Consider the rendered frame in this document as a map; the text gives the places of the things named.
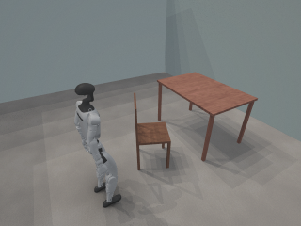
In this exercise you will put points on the right robot foot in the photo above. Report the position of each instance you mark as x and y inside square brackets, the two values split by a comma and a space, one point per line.
[115, 199]

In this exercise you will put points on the left robot hand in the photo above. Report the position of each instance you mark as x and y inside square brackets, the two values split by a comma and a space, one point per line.
[84, 144]

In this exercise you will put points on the right robot hand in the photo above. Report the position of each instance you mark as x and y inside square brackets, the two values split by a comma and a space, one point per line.
[102, 169]

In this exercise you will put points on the right robot thigh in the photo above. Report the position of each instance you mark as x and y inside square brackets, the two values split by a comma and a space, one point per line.
[109, 161]

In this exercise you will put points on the right robot upper arm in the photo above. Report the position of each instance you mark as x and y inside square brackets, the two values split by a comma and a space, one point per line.
[93, 121]

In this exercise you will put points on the left robot forearm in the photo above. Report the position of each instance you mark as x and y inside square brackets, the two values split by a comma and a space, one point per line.
[80, 132]

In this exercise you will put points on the left robot upper arm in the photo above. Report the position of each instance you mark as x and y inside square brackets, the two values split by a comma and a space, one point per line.
[76, 120]

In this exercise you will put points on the table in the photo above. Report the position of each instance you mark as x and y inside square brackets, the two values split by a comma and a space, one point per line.
[209, 95]

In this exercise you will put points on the chair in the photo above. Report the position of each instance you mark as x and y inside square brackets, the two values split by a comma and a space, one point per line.
[150, 133]

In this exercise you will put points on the right robot forearm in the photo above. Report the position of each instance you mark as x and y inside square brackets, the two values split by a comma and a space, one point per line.
[94, 150]

